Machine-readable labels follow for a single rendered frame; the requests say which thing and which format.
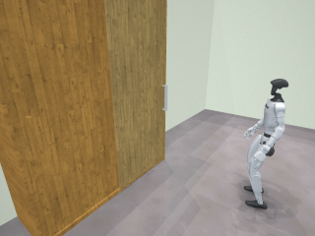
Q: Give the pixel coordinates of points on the handle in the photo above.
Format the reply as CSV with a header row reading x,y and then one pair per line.
x,y
165,97
34,139

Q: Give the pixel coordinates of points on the right robot hand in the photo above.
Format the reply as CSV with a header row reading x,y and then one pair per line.
x,y
252,131

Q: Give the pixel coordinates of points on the right robot forearm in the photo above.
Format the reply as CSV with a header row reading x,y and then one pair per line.
x,y
259,124

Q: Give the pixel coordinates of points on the left robot hand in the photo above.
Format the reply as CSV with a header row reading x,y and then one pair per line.
x,y
260,156

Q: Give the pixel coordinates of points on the wardrobe door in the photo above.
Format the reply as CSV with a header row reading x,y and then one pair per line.
x,y
54,67
135,32

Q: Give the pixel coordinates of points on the robot head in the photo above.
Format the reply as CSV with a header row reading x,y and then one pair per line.
x,y
278,84

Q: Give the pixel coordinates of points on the left robot shin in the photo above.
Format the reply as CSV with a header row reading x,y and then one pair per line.
x,y
256,185

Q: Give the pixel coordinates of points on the robot left upper arm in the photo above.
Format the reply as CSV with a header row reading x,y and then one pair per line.
x,y
279,110

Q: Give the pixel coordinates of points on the left robot forearm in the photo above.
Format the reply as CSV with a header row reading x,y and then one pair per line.
x,y
272,140

